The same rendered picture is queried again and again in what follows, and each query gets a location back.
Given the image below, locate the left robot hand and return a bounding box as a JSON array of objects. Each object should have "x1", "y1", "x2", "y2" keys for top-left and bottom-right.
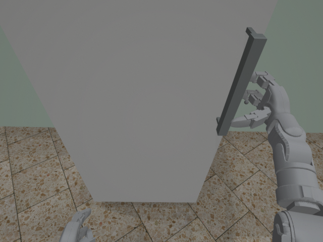
[{"x1": 59, "y1": 208, "x2": 96, "y2": 242}]

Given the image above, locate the robot right forearm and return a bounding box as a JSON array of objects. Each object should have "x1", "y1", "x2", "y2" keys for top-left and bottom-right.
[{"x1": 266, "y1": 113, "x2": 323, "y2": 216}]

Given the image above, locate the fridge door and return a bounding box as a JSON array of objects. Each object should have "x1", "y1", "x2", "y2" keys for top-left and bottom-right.
[{"x1": 0, "y1": 0, "x2": 278, "y2": 203}]

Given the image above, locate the handle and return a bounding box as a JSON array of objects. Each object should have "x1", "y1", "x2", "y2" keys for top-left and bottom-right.
[{"x1": 216, "y1": 27, "x2": 267, "y2": 136}]

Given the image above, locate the robot right upper arm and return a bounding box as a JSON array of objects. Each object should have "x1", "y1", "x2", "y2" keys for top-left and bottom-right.
[{"x1": 272, "y1": 210, "x2": 323, "y2": 242}]

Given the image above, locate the right robot hand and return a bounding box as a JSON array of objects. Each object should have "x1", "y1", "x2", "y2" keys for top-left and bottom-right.
[{"x1": 230, "y1": 71, "x2": 291, "y2": 129}]

